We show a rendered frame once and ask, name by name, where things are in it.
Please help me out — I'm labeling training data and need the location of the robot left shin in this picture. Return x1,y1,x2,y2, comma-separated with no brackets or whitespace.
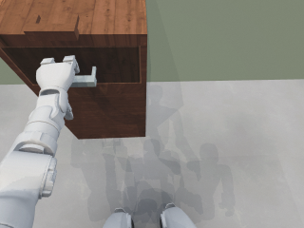
114,208,125,213

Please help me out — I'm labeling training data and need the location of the handle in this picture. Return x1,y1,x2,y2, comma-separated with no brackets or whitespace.
23,23,80,41
70,66,97,87

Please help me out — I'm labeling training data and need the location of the robot left hand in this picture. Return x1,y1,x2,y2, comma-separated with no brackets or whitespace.
36,55,80,121

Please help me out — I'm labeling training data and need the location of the left robot upper arm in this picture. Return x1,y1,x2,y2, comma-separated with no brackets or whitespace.
0,150,57,228

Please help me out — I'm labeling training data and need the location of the cabinet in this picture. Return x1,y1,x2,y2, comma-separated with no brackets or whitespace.
0,0,147,140

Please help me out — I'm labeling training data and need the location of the robot left forearm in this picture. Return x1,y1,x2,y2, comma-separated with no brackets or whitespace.
0,85,68,174

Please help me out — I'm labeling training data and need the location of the drawer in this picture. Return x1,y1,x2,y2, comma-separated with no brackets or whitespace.
1,46,141,85

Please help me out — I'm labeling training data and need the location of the right robot thigh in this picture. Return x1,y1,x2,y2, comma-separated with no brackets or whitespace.
161,207,197,228

